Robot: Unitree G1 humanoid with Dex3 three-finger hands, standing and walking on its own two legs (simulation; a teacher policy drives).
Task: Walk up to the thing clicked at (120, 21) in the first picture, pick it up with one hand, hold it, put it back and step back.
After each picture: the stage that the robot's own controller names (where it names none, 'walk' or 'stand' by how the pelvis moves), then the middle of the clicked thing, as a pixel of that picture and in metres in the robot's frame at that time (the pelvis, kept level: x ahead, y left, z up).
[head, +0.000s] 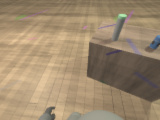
stand; (118, 28) +0.87 -0.17 +0.10
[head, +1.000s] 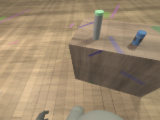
walk; (97, 26) +0.77 +0.07 +0.13
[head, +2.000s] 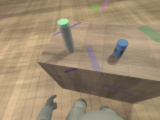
stand; (67, 38) +0.52 +0.24 +0.13
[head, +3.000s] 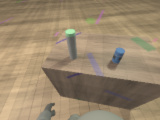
stand; (72, 46) +0.53 +0.21 +0.11
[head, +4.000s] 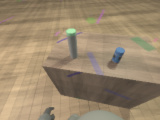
stand; (72, 45) +0.54 +0.21 +0.10
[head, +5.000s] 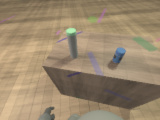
stand; (72, 45) +0.54 +0.21 +0.10
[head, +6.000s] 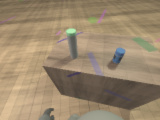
stand; (72, 45) +0.54 +0.21 +0.10
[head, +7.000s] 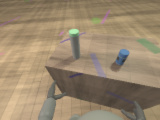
rise first; (75, 45) +0.53 +0.20 +0.10
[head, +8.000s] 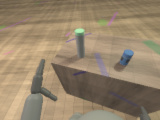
go down; (80, 44) +0.56 +0.19 +0.11
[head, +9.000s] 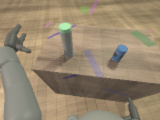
go down; (67, 43) +0.51 +0.18 +0.12
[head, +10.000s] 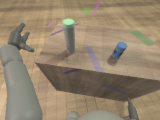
approach; (70, 38) +0.55 +0.18 +0.12
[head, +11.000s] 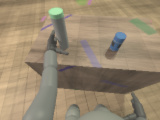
close in; (61, 32) +0.54 +0.20 +0.16
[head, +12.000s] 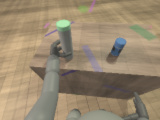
lift; (66, 43) +0.47 +0.17 +0.16
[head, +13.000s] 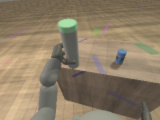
lift; (71, 48) +0.30 +0.14 +0.30
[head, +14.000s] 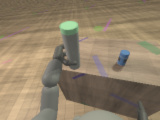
hold; (72, 49) +0.31 +0.14 +0.28
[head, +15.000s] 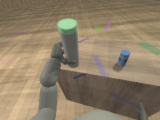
hold; (71, 48) +0.30 +0.14 +0.30
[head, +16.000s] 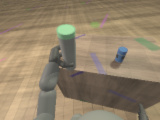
hold; (68, 52) +0.31 +0.16 +0.26
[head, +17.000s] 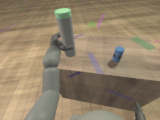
crouch; (67, 36) +0.41 +0.17 +0.29
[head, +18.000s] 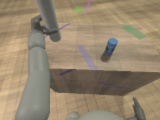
lower; (49, 18) +0.51 +0.22 +0.29
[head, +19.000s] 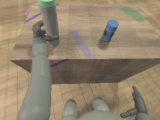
lower; (51, 25) +0.55 +0.19 +0.18
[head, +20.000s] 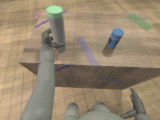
lower; (58, 33) +0.52 +0.18 +0.16
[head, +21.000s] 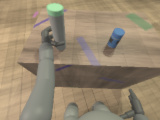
lower; (58, 31) +0.52 +0.18 +0.17
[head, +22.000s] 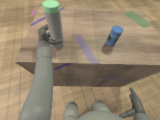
lower; (55, 29) +0.53 +0.19 +0.17
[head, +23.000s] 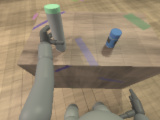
open; (57, 31) +0.53 +0.18 +0.16
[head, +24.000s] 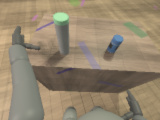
sink last; (63, 37) +0.50 +0.17 +0.15
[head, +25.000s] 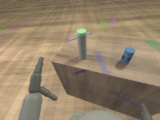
sink last; (82, 45) +0.53 +0.17 +0.14
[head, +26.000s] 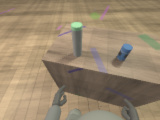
stand; (77, 41) +0.52 +0.17 +0.14
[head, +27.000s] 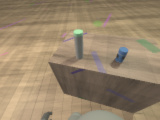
stand; (79, 45) +0.55 +0.17 +0.11
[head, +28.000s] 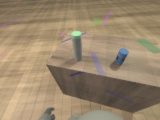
stand; (77, 47) +0.52 +0.17 +0.10
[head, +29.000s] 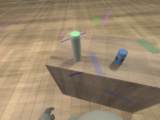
stand; (76, 48) +0.52 +0.18 +0.10
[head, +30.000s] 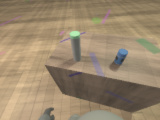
stand; (76, 48) +0.51 +0.18 +0.10
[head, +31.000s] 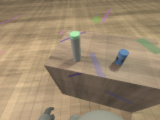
stand; (76, 48) +0.51 +0.18 +0.10
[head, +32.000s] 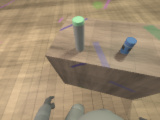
walk; (79, 36) +0.55 +0.16 +0.11
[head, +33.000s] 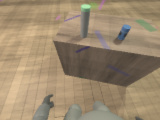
walk; (84, 23) +0.73 +0.15 +0.12
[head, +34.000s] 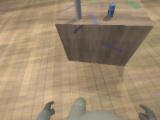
walk; (77, 6) +1.02 +0.27 +0.13
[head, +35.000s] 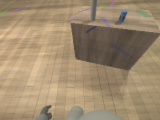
stand; (93, 9) +1.13 +0.15 +0.12
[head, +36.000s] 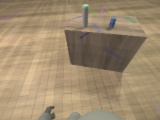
stand; (85, 17) +1.12 +0.18 +0.10
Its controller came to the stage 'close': yes
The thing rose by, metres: 0.20
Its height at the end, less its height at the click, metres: +0.00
